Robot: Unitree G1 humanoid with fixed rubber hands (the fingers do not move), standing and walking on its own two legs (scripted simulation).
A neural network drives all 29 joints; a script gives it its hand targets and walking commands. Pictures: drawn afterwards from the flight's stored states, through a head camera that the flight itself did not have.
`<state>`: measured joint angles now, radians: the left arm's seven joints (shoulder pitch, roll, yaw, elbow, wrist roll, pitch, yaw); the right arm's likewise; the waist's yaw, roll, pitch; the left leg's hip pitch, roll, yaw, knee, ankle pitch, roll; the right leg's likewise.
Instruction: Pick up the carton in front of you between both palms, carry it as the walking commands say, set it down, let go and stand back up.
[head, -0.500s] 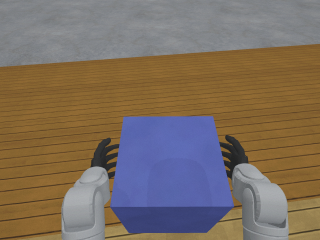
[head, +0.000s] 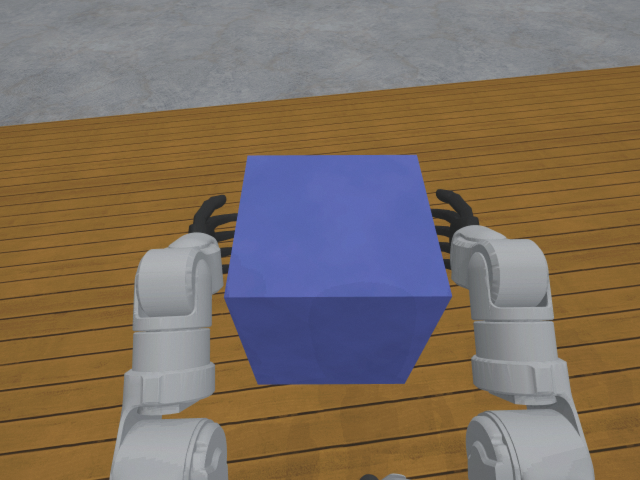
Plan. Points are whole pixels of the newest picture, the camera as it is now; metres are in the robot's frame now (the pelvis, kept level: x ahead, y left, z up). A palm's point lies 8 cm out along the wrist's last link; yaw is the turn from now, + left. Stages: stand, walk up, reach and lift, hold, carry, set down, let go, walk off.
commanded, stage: carry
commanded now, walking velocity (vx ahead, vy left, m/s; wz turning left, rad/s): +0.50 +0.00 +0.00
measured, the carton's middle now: (331, 277) +0.37 +0.00 +0.05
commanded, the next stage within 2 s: none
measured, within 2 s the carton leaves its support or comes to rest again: neither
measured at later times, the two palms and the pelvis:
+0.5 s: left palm (233, 112) +0.72 +0.16 +0.09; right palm (395, 101) +0.72 -0.13 +0.10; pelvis +0.35 +0.01 -0.04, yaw -1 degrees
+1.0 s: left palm (265, 63) +1.03 +0.13 +0.03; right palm (385, 58) +1.03 -0.16 +0.03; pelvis +0.66 +0.00 -0.09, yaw +0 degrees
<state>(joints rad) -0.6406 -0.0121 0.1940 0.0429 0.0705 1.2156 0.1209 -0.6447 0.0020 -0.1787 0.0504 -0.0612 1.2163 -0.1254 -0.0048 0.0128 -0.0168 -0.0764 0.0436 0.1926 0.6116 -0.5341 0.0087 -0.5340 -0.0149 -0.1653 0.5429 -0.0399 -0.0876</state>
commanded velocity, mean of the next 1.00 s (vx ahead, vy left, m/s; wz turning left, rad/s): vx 0.42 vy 0.00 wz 0.00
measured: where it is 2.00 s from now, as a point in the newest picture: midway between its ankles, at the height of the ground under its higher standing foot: (325, 312)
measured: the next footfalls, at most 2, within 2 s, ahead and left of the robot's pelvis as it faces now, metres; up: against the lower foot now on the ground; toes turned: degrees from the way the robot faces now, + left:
left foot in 0.44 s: +0.46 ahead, +0.05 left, -0.05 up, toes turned +2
right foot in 0.92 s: +0.82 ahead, -0.07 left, -0.11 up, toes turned -5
